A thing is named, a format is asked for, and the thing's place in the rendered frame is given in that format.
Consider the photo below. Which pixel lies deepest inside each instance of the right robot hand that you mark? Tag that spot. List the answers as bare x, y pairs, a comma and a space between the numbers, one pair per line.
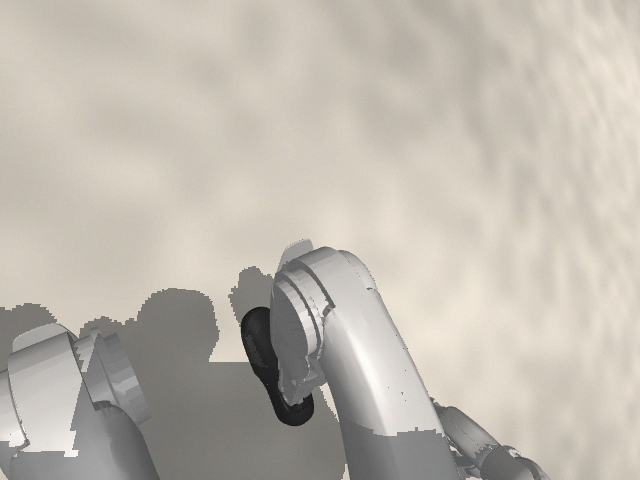
470, 439

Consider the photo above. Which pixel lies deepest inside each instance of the right robot foot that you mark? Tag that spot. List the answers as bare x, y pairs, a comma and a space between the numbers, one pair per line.
255, 334

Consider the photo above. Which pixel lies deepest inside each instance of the right robot arm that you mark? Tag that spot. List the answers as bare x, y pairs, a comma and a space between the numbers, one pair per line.
506, 463

